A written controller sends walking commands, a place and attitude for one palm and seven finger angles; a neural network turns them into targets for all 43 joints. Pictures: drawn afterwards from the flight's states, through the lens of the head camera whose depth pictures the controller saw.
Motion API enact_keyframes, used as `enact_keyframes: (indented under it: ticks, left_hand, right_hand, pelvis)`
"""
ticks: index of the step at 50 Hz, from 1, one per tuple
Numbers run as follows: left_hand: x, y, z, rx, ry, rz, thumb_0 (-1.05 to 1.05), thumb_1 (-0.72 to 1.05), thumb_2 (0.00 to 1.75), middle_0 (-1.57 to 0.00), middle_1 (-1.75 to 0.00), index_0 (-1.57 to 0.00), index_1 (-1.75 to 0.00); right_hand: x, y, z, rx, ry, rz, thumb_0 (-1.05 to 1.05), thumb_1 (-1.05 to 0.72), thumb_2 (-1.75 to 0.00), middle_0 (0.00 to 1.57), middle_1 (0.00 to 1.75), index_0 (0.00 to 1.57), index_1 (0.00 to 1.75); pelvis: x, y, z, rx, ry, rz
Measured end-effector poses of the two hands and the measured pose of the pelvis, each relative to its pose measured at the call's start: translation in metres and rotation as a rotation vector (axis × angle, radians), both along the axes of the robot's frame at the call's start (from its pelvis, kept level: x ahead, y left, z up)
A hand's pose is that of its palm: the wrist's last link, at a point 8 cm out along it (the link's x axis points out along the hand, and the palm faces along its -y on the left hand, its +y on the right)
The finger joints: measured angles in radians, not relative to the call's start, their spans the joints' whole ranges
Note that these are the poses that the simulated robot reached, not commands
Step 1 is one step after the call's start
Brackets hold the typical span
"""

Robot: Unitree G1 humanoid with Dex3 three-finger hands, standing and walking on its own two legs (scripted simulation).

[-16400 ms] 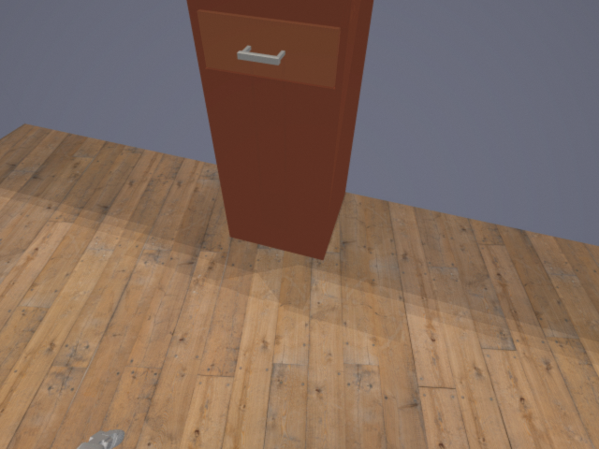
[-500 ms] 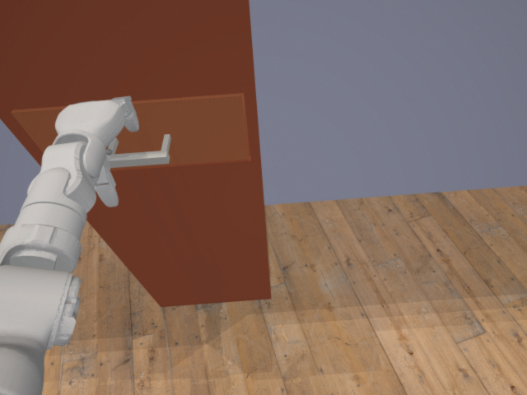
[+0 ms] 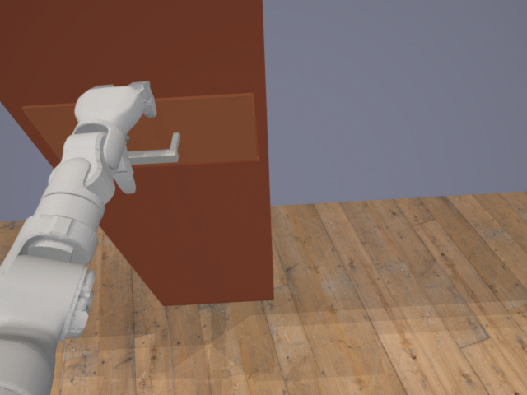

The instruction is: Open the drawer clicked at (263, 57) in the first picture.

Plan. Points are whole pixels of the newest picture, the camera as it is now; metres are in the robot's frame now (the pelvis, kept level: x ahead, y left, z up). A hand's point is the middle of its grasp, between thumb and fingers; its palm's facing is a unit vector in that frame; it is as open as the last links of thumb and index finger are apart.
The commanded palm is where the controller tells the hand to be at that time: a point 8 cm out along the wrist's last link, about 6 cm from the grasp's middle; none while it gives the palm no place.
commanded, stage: lift the fingers back up to retry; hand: left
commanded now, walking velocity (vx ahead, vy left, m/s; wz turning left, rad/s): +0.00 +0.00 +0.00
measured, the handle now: (146, 149) +0.51 +0.21 +0.09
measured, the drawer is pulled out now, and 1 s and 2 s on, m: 0.00 0.00 0.00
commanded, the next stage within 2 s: re-aim the fingers above the handle in 0.46 s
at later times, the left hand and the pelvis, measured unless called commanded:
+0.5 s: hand (123, 142) +0.47 +0.22 +0.15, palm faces +0.00 -0.02 -1.00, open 13.8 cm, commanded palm +0.45 +0.22 +0.20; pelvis +0.00 +0.00 +0.00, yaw +0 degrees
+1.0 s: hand (127, 142) +0.47 +0.22 +0.14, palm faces -0.02 -0.03 -1.00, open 13.8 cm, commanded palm +0.45 +0.22 +0.20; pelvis +0.01 +0.00 +0.00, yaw +1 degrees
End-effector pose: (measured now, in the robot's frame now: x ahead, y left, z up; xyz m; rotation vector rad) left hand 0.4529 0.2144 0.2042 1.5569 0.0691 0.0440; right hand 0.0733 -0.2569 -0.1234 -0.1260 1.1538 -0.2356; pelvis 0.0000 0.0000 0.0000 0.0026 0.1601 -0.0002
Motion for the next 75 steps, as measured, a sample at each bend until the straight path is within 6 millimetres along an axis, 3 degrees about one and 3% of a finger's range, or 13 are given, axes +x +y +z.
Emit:
enact_keyframes:
  ticks: [8,17,30,40,50,60,69,75]
  left_hand:
    - [-0.01,0.006,-0.014,-0.004,0.056,-0.071,0.0,-0.49,0.3,-0.32,-1.21,-0.33,-1.22]
    - [-0.011,0.01,-0.006,-0.01,-0.047,-0.086,0.0,-0.49,0.3,-0.32,-1.2,-0.32,-1.2]
    - [-0.007,0.002,-0.01,-0.019,0.021,-0.048,0.0,-0.49,0.3,-0.31,-1.2,-0.31,-1.2]
    - [-0.008,0.015,-0.015,0.003,0.015,-0.049,0.0,-0.49,0.3,-0.31,-1.2,-0.32,-1.2]
    - [-0.001,0.004,-0.008,-0.014,0.0,-0.058,0.0,-0.49,0.3,-0.34,-1.22,-0.32,-1.2]
    - [-0.012,-0.007,-0.009,-0.017,-0.019,-0.079,0.0,-0.49,0.3,-0.32,-1.21,-0.32,-1.2]
    - [-0.016,0.004,-0.009,0.007,-0.003,-0.03,0.0,-0.49,0.3,-0.32,-1.2,-0.32,-1.2]
    - [-0.014,0.001,-0.005,0.005,0.007,-0.041,0.0,-0.49,0.3,-0.31,-1.2,-0.32,-1.2]
  right_hand:
    - [-0.004,0.002,0.003,-0.017,0.001,0.001,0.01,-0.9,-0.89,0.2,0.3,0.21,0.3]
    - [-0.007,-0.007,0.003,-0.043,0.037,0.018,0.01,-0.91,-0.89,0.2,0.3,0.21,0.3]
    - [0.007,-0.002,0.004,-0.019,-0.006,0.006,0.01,-0.91,-0.89,0.2,0.3,0.21,0.3]
    - [0.011,-0.003,0.003,-0.03,0.0,0.03,0.01,-0.91,-0.89,0.2,0.3,0.21,0.3]
    - [0.004,-0.006,0.0,-0.027,0.033,0.016,0.01,-0.91,-0.89,0.2,0.3,0.21,0.3]
    - [0.012,-0.002,0.0,0.002,0.003,0.018,0.01,-0.91,-0.89,0.2,0.3,0.21,0.3]
    - [0.022,-0.003,0.003,-0.006,-0.04,0.037,0.01,-0.91,-0.89,0.2,0.3,0.21,0.3]
    - [0.019,-0.008,0.004,-0.023,-0.03,0.04,0.01,-0.91,-0.89,0.2,0.3,0.21,0.3]
  pelvis:
    - [-0.001,0.0,0.0,0.0,-0.01,0.002]
    - [-0.001,0.002,-0.001,-0.005,0.002,0.014]
    - [0.003,0.002,0.001,-0.002,-0.012,0.003]
    - [0.002,-0.001,-0.001,-0.003,0.002,0.013]
    - [0.007,0.0,-0.001,-0.004,0.009,0.014]
    - [0.007,-0.001,0.0,-0.001,-0.011,0.007]
    - [0.001,-0.005,0.0,0.001,-0.016,0.014]
    - [0.001,-0.006,0.0,0.0,-0.016,0.022]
